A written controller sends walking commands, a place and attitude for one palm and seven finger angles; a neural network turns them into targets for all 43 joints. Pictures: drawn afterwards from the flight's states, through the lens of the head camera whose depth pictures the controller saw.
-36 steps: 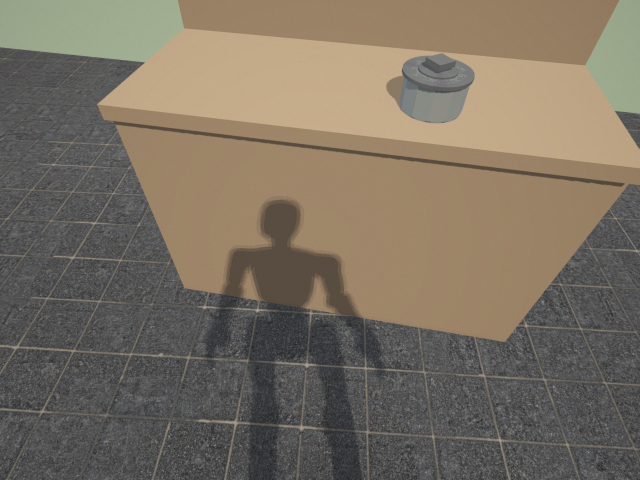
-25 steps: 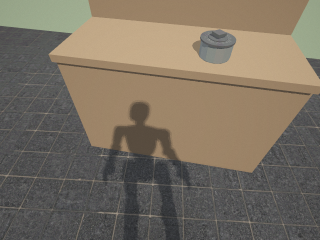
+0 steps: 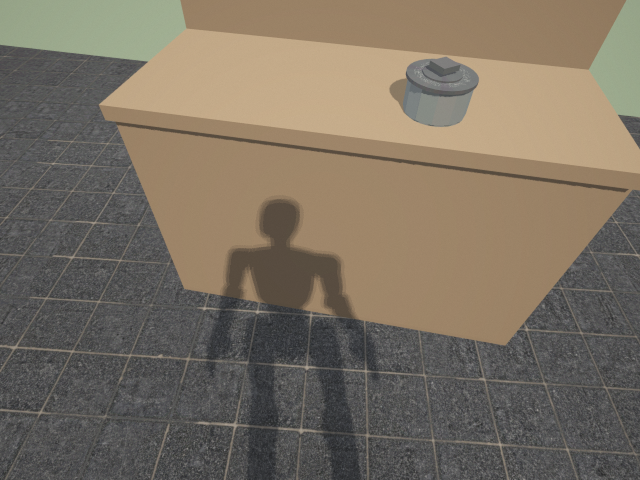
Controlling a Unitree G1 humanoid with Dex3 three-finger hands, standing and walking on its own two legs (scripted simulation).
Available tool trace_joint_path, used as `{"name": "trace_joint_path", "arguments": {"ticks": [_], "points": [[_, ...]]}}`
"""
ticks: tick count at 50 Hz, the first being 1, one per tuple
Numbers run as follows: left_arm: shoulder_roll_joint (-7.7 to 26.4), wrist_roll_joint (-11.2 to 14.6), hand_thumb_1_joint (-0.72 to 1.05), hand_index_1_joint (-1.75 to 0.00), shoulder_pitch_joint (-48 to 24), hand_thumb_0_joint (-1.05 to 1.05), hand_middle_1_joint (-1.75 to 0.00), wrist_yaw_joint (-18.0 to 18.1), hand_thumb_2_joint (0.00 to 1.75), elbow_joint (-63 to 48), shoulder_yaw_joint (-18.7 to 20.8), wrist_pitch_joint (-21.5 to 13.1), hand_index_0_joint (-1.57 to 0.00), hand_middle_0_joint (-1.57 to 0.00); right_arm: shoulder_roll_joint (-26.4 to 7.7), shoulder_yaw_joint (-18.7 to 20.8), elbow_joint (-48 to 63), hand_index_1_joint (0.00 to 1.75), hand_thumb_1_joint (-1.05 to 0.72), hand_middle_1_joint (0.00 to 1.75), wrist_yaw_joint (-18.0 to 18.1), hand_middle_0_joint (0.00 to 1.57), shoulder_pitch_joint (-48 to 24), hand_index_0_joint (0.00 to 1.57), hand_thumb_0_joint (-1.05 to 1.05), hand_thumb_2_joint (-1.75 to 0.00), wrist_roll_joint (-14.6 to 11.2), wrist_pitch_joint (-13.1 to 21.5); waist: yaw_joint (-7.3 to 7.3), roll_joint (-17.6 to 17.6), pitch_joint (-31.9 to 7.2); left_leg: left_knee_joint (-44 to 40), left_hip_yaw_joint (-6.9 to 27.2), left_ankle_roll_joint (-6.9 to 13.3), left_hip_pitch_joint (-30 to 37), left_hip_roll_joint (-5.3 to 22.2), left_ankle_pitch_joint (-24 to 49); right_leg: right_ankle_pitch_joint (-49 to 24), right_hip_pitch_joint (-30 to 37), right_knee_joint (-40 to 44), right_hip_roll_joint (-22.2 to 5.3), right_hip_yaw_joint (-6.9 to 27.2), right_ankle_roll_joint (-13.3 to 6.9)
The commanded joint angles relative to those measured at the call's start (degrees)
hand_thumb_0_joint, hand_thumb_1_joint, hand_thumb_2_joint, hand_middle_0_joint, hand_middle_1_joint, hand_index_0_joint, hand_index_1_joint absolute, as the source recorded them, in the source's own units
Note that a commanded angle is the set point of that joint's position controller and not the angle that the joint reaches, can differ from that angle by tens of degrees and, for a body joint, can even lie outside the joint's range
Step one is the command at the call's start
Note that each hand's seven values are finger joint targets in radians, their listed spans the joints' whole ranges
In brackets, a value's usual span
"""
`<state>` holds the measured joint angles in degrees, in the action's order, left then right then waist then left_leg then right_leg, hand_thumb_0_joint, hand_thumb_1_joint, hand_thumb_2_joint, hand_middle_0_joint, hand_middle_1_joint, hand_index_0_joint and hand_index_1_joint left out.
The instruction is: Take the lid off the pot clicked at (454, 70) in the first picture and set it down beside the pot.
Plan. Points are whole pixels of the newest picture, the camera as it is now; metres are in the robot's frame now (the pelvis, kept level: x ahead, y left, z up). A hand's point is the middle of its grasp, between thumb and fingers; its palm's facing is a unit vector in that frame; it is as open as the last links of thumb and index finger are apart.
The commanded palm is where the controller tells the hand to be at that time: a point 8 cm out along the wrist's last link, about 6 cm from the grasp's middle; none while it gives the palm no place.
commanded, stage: walk to a spot facing it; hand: left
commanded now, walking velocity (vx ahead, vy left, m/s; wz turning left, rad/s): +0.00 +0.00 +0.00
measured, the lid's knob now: (444, 65) +0.91 -0.21 +0.12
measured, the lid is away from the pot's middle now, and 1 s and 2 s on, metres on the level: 0.00 0.00 0.00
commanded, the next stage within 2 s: none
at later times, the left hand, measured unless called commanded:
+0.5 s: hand out of the picture +0.05 +0.16 -0.17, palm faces -0.12 -0.95 -0.30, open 7.4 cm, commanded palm none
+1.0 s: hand out of the picture +0.13 +0.17 -0.17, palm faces -0.38 -0.89 -0.26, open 7.4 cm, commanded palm none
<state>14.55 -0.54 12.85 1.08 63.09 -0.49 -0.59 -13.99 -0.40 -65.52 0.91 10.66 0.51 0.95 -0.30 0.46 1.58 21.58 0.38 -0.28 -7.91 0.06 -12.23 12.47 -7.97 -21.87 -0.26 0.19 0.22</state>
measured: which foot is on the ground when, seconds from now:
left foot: down 0.00-0.42, up 0.44-1.00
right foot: down 0.00-1.00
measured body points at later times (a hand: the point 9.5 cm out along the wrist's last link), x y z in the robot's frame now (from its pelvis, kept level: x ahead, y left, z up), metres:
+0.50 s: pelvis -0.01 -0.04 -0.02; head +0.01 -0.07 +0.43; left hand +0.05 +0.21 -0.15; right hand -0.01 -0.29 -0.19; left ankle -0.02 +0.12 -0.70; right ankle -0.02 -0.11 -0.75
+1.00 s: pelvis +0.00 +0.00 +0.00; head +0.03 -0.02 +0.45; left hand +0.15 +0.22 -0.15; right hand +0.01 -0.29 -0.13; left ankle +0.07 +0.12 -0.72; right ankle -0.02 -0.11 -0.75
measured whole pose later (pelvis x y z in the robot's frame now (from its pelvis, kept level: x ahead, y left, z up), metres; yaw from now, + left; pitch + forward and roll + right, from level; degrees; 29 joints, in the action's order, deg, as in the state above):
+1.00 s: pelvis +0.00 +0.00 +0.00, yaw -30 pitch +1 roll +1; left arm 12.9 -1.3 17.2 0.6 51.8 4.2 2.0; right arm -12.2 2.8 -50.4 1.8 5.2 0.0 -1.7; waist -3.7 1.5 2.1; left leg 40.3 3.0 -3.3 -20.2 -0.5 -21.6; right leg 9.9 -15.9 -25.8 7.9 15.0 -2.2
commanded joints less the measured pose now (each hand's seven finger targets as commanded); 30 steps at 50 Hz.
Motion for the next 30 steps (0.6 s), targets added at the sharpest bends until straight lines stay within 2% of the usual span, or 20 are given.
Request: {"name": "trace_joint_path", "arguments": {"ticks": [1, 2, 4, 8, 10, 12, 14, 15, 16, 17, 18, 19, 20, 21, 22, 23, 24, 25, 27, 30], "points": [[8.1, 0.0, 0.90, -0.30, 0.7, 0.00, -0.30, 0.5, 0.90, -2.4, 1.7, -0.9, -0.20, -0.20, -8.5, 1.7, 2.5, 0.30, -0.90, 0.30, 0.5, 0.20, 0.3, 0.20, 0.00, -0.90, -0.1, 1.0, 0.35, -0.4, -0.6, -3.6, 4.8, 1.4, -0.2, 6.0, 8.5, -7.2, -1.4, 3.8, -5.9, 5.2, -1.3], [8.0, -0.1, 0.90, -0.30, 0.6, 0.00, -0.30, 0.4, 0.90, -2.4, 1.7, -0.8, -0.20, -0.20, -8.6, 1.8, 2.3, 0.30, -0.90, 0.30, 0.6, 0.20, 0.5, 0.20, 0.00, -0.90, 0.0, 1.0, 0.42, -0.3, -0.4, -3.5, 4.3, 1.2, 0.4, 6.2, 8.6, -7.8, -2.0, 3.6, -5.6, 5.8, -1.4], [5.8, 0.0, 0.90, -0.30, 1.9, 0.00, -0.30, 0.5, 0.90, -2.5, 1.8, 0.0, -0.20, -0.20, -5.5, 1.7, 2.4, 0.30, -0.90, 0.30, 0.9, 0.20, 2.5, 0.20, 0.00, -0.90, -0.1, 0.7, 0.49, -0.6, -0.5, -1.3, 2.9, 0.8, 0.8, 6.6, 9.1, -10.3, -3.5, 1.7, -5.4, 6.5, -1.4], [6.3, -0.2, 0.90, -0.30, 1.7, 0.00, -0.30, 0.1, 0.90, -4.7, 3.1, 1.4, -0.20, -0.20, -7.0, 3.0, 4.3, 0.30, -0.90, 0.30, 1.5, 0.20, 3.3, 0.20, 0.00, -0.90, 0.0, -0.3, 0.73, -2.0, 0.7, 0.2, 2.0, 1.4, 0.4, 8.8, 5.6, -9.3, -8.5, -3.6, -3.6, 6.9, -1.6], [5.7, -0.4, 0.90, -0.30, 1.8, 0.00, -0.30, -0.3, 0.90, -6.1, 3.7, 2.0, -0.20, -0.20, -8.1, 3.9, 5.9, 0.30, -0.90, 0.30, 1.6, 0.20, 2.8, 0.20, 0.00, -0.90, 0.1, -0.6, 0.48, -4.3, 1.4, -1.2, 3.7, 2.8, 0.2, 11.1, 2.4, -5.7, -11.6, -7.3, -1.6, 6.0, -1.3], [4.6, -0.5, 0.90, -0.30, 2.3, 0.00, -0.30, -0.7, 0.90, -7.2, 4.1, 2.4, -0.20, -0.20, -9.2, 4.8, 7.4, 0.30, -0.90, 0.30, 1.6, 0.20, 2.4, 0.20, 0.00, -0.90, 0.2, -0.6, 0.15, -7.7, 1.2, -3.2, 5.9, 5.4, -0.4, 15.2, 2.2, 1.4, -13.7, -14.5, 0.3, 3.5, -0.6], [3.6, -0.6, 0.90, -0.30, 2.6, 0.00, -0.30, -1.1, 0.90, -8.6, 4.6, 2.8, -0.20, -0.20, -9.2, 5.3, 8.7, 0.30, -0.90, 0.30, 1.6, 0.20, 2.3, 0.20, 0.00, -0.90, 0.3, -0.3, 0.19, -10.5, 0.8, -4.6, 6.9, 9.2, -1.1, 19.3, 7.4, 13.0, -15.4, -25.1, 0.2, 1.0, 0.1], [3.1, -0.6, 0.90, -0.30, 2.8, 0.00, -0.30, -1.2, 0.90, -9.0, 4.9, 3.0, -0.20, -0.20, -9.1, 5.6, 9.3, 0.30, -0.90, 0.30, 1.6, 0.20, 1.2, 0.20, 0.00, -0.90, 0.4, -0.2, -0.29, -10.9, 1.3, -4.3, 5.8, 10.0, -1.8, 20.6, 9.3, 15.1, -16.0, -27.0, -1.1, 1.0, 0.2], [2.7, -0.6, 0.90, -0.30, 3.0, 0.00, -0.30, -1.3, 0.90, -9.5, 5.0, 3.0, -0.20, -0.20, -8.7, 5.6, 10.0, 0.30, -0.90, 0.30, 1.6, 0.20, 0.6, 0.20, 0.00, -0.90, 0.6, -0.2, -0.51, -10.0, 1.3, -2.9, 4.0, 9.9, -2.4, 20.4, 11.7, 15.2, -15.1, -26.0, -2.0, 1.0, 0.1], [2.1, -0.6, 0.90, -0.30, 4.4, 0.00, -0.30, -1.5, 0.90, -9.5, 5.1, 2.8, -0.20, -0.20, -8.8, 5.7, 10.3, 0.30, -0.90, 0.30, 1.5, 0.20, -0.6, 0.20, 0.00, -0.90, 0.8, -0.3, -1.50, -10.1, 0.9, -0.3, 1.3, 8.7, -3.1, 19.7, 13.2, 13.5, -12.8, -22.9, -2.4, 0.3, 0.0], [2.1, -0.7, 0.90, -0.30, 6.8, 0.00, -0.30, -1.6, 0.90, -8.9, 5.3, 2.5, -0.20, -0.20, -8.6, 5.8, 10.7, 0.30, -0.90, 0.30, 1.4, 0.20, -1.2, 0.20, 0.00, -0.90, 0.8, -0.5, -2.47, -8.6, 0.0, 3.9, -1.3, 6.9, -4.3, 18.5, 12.1, 9.1, -8.8, -18.1, -2.2, -0.7, 0.0], [2.8, -0.9, 0.90, -0.30, 10.3, 0.00, -0.30, -1.6, 0.90, -8.1, 5.6, 2.2, -0.20, -0.20, -8.3, 6.0, 11.0, 0.30, -0.90, 0.30, 1.3, 0.20, -1.6, 0.20, 0.00, -0.90, 0.6, -0.7, -4.04, -4.7, -1.5, 10.9, -4.4, 4.2, -6.8, 15.9, 8.0, 1.3, -4.0, -10.6, -1.9, -0.9, 0.0], [7.0, -1.4, 0.90, -0.30, 12.0, 0.00, -0.30, -1.1, 0.90, -7.8, 6.4, 1.4, -0.20, -0.20, -5.6, 5.5, 12.0, 0.30, -0.90, 0.30, 1.1, 0.20, -0.7, 0.20, 0.00, -0.90, 0.2, -1.3, -4.39, 10.1, -1.0, 24.7, -8.8, -0.1, -14.7, 8.8, -6.3, -7.7, 0.0, 0.8, -8.5, 11.7, -2.2], [12.1, -1.2, 0.90, -0.30, 12.2, 0.00, -0.30, -0.2, 0.90, -8.6, 7.2, 1.0, -0.20, -0.20, -2.2, 4.7, 14.4, 0.30, -0.90, 0.30, 0.8, 0.20, -1.7, 0.20, 0.00, -0.90, 0.1, -1.5, -4.00, 21.7, 0.5, 37.9, -7.3, -2.5, -25.6, 2.0, -22.6, -19.7, 0.1, 6.5, -20.5, 31.3, -7.8], [11.0, -0.4, 0.90, -0.30, 12.8, 0.00, -0.30, 0.3, 0.90, -8.8, 7.0, 1.4, -0.20, -0.20, -3.9, 5.0, 14.6, 0.30, -0.90, 0.30, 1.0, 0.20, -3.1, 0.20, 0.00, -0.90, 0.2, -1.9, -4.40, 14.1, -0.3, 42.2, -0.2, -1.7, -24.3, 3.4, -21.1, -15.8, -1.4, 6.2, -20.0, 28.3, -10.9], [8.8, -0.5, 0.90, -0.30, 10.0, 0.00, -0.30, 0.5, 0.90, -9.5, 7.0, 1.2, -0.20, -0.20, -4.5, 5.2, 14.2, 0.30, -0.90, 0.30, 0.8, 0.20, -3.9, 0.20, 0.00, -0.90, 0.1, -2.0, -3.36, 14.5, 1.4, 44.1, 1.3, -1.4, -25.3, 4.2, -17.0, -10.8, -4.0, 7.5, -16.7, 27.4, -9.7], [7.7, -0.4, 0.90, -0.30, 7.0, 0.00, -0.30, 0.6, 0.90, -10.4, 6.8, 1.3, -0.20, -0.20, -4.4, 5.4, 13.6, 0.30, -0.90, 0.30, 0.8, 0.20, -3.5, 0.20, 0.00, -0.90, 0.2, -2.0, -1.81, 9.5, 2.5, 45.2, 1.5, -1.7, -25.8, 4.9, -13.4, -9.7, -4.3, 6.3, -15.1, 25.9, -9.1], [7.0, -0.2, 0.90, -0.30, 5.4, 0.00, -0.30, 0.4, 0.90, -11.3, 6.5, 1.1, -0.20, -0.20, -4.4, 5.3, 13.1, 0.30, -0.90, 0.30, 0.6, 0.20, -3.0, 0.20, 0.00, -0.90, 0.4, -1.9, -1.22, 6.3, 1.7, 45.4, 1.6, -2.2, -24.9, 5.1, -10.3, -10.2, -4.5, 5.4, -13.4, 23.4, -9.0], [6.6, -0.1, 0.90, -0.30, 5.9, 0.00, -0.30, 0.2, 0.90, -11.8, 6.4, 0.5, -0.20, -0.20, -3.6, 5.2, 12.9, 0.30, -0.90, 0.30, 0.5, 0.20, -2.5, 0.20, 0.00, -0.90, 0.5, -2.0, -1.02, 3.4, -1.4, 44.1, 1.3, -3.1, -24.3, 4.5, -7.6, -14.0, -1.6, 4.4, -11.6, 21.0, -8.9], [7.0, -0.1, 0.90, -0.30, 7.5, 0.00, -0.30, 0.2, 0.90, -11.8, 6.7, 0.4, -0.20, -0.20, -3.4, 5.2, 13.3, 0.30, -0.90, 0.30, 0.7, 0.20, -2.5, 0.20, 0.00, -0.90, 0.5, -2.3, -1.32, 4.3, -3.5, 42.8, 1.6, -3.9, -26.0, 3.9, -6.0, -17.9, 2.9, 3.6, -10.2, 20.2, -7.4]]}}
